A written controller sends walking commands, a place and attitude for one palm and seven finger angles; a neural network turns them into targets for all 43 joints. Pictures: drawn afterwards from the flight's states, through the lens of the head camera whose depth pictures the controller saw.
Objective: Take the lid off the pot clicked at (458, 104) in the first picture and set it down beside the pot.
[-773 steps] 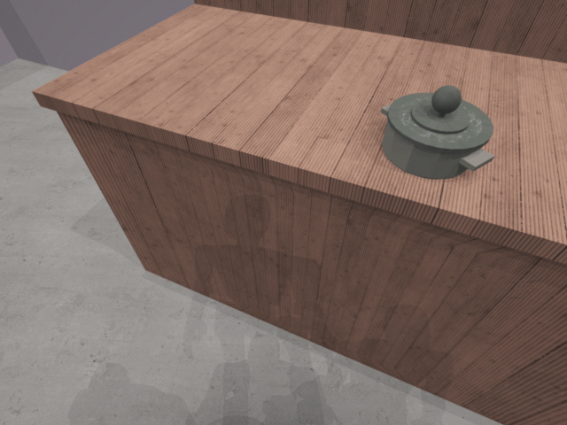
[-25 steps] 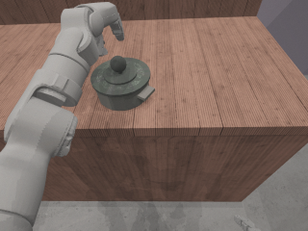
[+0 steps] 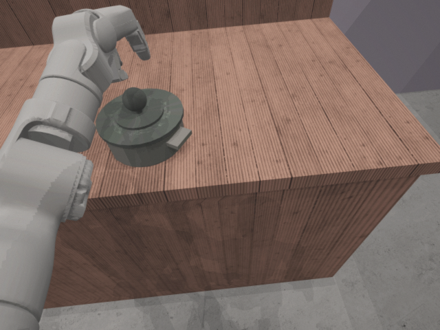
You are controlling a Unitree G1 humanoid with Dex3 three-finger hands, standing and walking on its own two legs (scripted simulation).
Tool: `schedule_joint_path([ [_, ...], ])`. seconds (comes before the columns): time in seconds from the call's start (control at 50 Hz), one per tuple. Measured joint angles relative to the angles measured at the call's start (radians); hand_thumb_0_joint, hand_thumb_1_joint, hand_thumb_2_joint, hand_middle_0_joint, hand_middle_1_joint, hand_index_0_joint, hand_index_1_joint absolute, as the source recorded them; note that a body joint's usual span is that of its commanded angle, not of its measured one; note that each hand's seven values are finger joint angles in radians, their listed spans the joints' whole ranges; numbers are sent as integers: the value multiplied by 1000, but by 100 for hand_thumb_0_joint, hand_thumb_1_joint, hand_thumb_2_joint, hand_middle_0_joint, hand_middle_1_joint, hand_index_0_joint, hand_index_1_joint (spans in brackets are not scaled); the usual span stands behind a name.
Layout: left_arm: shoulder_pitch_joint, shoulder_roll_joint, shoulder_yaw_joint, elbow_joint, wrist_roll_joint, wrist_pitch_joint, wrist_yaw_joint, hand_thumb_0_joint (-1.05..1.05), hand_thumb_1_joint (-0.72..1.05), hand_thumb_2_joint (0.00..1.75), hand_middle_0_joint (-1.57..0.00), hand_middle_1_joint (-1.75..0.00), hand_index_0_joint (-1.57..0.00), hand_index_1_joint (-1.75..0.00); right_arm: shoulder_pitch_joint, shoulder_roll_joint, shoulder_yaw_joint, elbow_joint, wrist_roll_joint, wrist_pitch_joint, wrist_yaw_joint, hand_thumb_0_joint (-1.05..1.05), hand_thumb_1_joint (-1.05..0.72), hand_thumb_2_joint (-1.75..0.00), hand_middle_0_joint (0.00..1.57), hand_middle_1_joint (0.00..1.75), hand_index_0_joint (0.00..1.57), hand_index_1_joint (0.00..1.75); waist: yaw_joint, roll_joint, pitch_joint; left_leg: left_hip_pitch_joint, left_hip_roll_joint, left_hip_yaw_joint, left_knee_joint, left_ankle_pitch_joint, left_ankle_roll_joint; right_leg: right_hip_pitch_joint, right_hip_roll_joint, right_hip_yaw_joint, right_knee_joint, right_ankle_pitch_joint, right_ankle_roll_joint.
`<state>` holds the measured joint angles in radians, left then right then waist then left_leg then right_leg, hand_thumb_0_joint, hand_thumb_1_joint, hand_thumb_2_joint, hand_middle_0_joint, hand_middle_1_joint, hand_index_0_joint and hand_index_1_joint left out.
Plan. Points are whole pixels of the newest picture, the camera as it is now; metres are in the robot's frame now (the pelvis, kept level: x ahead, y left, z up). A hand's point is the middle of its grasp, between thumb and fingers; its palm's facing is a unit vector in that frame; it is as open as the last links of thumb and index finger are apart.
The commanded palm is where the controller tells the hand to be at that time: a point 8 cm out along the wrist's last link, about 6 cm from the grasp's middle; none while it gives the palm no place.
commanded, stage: move the open hand above the knob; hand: left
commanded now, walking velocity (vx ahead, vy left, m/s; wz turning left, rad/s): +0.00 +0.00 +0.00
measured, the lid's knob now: (134, 99) +0.52 +0.14 +0.16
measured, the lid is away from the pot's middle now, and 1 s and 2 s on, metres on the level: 0.00 0.00 0.00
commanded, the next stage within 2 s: lower the open fingers around the knob in 0.84 s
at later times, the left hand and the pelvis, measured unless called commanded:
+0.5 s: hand (118, 64) +0.49 +0.14 +0.25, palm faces -0.25 -0.05 -0.97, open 10.0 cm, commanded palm +0.48 +0.14 +0.31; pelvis +0.01 +0.01 +0.00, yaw +2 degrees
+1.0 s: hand (122, 64) +0.50 +0.13 +0.25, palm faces -0.26 -0.08 -0.96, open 10.0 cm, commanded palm +0.49 +0.14 +0.30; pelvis +0.01 +0.00 +0.00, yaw +1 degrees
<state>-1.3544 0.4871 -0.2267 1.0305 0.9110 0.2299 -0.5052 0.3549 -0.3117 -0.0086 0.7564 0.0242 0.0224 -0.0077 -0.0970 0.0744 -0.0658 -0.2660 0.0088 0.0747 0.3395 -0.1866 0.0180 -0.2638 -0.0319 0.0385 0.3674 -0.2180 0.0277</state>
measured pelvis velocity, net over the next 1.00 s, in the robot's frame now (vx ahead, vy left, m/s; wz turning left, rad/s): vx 0.01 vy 0.00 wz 0.02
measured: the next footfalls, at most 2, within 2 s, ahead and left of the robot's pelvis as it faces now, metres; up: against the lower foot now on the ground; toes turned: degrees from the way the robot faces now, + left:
none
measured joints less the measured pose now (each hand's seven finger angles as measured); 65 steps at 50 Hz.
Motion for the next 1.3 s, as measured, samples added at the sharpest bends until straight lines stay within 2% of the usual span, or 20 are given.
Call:
schedule_joint_path([
  [0.26,3,-8,-70,-57,-11,12,-26,0,-38,169,-89,-8,-89,-8,-84,7,-1,-35,7,-5,4,1,-91,-90,20,30,20,30,26,-22,3,-11,-6,-24,21,-12,-1,9,-6,-24,1,-11,1],
  [0.36,-23,-41,-100,-61,-20,20,-21,0,-38,169,-89,-8,-89,-8,-102,18,4,-35,9,-9,12,1,-91,-90,20,30,20,30,36,-23,0,-19,-15,-33,24,-13,2,6,-15,-33,3,-15,5],
  [0.42,-45,-63,-88,-24,-19,28,-20,0,-38,169,-89,-8,-89,-8,-113,24,13,-28,6,-2,15,1,-91,-90,20,30,20,30,33,-21,0,-22,-19,-34,22,-12,5,2,-19,-34,2,-15,7],
  [0.6,-66,-79,-69,9,-3,27,3,0,-38,169,-89,-8,-89,-8,-78,38,20,-10,0,11,17,1,-90,-90,20,30,20,30,23,-3,-5,-29,-22,-25,16,-12,8,-11,-23,-24,4,-16,12],
  [0.7,-56,-64,-38,17,1,29,5,0,-38,169,-89,-8,-89,-8,-48,33,19,-3,-4,20,12,1,-90,-90,20,30,20,30,13,4,-9,-23,-19,-14,10,-13,7,-13,-19,-13,4,-16,11],
  [0.82,-47,-48,-31,33,9,37,2,0,-38,169,-89,-8,-89,-8,-25,21,12,2,-1,33,6,1,-91,-90,20,30,20,30,5,1,-8,-14,-11,-9,12,-17,4,-6,-12,-8,6,-18,7],
  [0.94,-27,-31,-55,-11,7,27,-3,0,-38,169,-89,-8,-89,-8,-20,11,1,-8,1,24,3,1,-91,-90,20,30,20,30,5,-12,-5,-18,-7,-12,20,-18,0,-8,-7,-11,12,-19,3],
  [1.08,-61,-48,-52,57,-18,77,-26,0,-38,169,-89,-8,-89,-8,-56,2,3,-2,-1,16,2,1,-91,-90,20,30,20,30,2,-19,1,-25,-8,-21,22,-15,0,-11,-8,-20,11,-16,1],
  [1.18,-70,-65,-82,73,-12,90,-33,0,-38,169,-89,-8,-88,-8,-64,7,0,-3,-3,7,4,1,-91,-90,20,30,20,30,8,-16,-6,-36,-10,-27,32,-19,1,-17,-10,-25,17,-21,3],
  [1.3,-67,-88,-85,88,-21,93,-45,0,-38,169,-88,-8,-88,-8,-75,20,8,0,-8,14,4,1,-91,-90,20,30,20,30,4,-21,-10,-44,-13,-29,42,-26,2,-24,-13,-27,26,-28,4],
])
